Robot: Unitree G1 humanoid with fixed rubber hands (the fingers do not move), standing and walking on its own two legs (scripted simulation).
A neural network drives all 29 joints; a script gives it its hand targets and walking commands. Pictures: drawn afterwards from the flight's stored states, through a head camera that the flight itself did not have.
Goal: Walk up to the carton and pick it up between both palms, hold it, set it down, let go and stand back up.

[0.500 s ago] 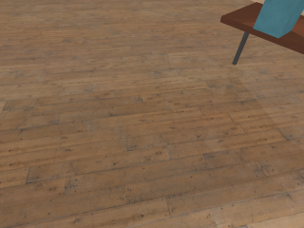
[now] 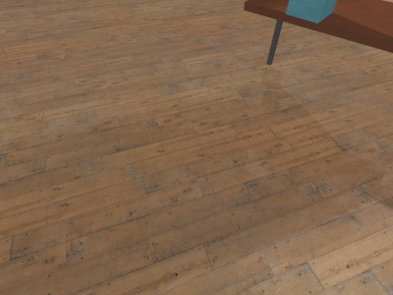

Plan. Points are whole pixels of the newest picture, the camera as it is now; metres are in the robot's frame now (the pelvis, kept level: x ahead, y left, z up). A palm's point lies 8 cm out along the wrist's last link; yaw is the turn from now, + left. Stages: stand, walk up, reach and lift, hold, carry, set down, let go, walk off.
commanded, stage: walk up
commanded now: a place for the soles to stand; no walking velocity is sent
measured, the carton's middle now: out of the picture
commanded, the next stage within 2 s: none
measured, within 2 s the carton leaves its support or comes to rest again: neither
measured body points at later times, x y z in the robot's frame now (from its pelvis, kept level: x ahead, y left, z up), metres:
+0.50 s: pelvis +0.17 -0.04 +0.00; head +0.16 -0.04 +0.45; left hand +0.22 +0.19 -0.15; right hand +0.21 -0.31 -0.12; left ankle +0.33 +0.06 -0.69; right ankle +0.11 -0.17 -0.71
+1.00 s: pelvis +0.35 -0.13 -0.01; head +0.35 -0.15 +0.44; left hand +0.60 +0.01 -0.11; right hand +0.15 -0.29 -0.16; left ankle +0.35 +0.06 -0.70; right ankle +0.40 -0.28 -0.72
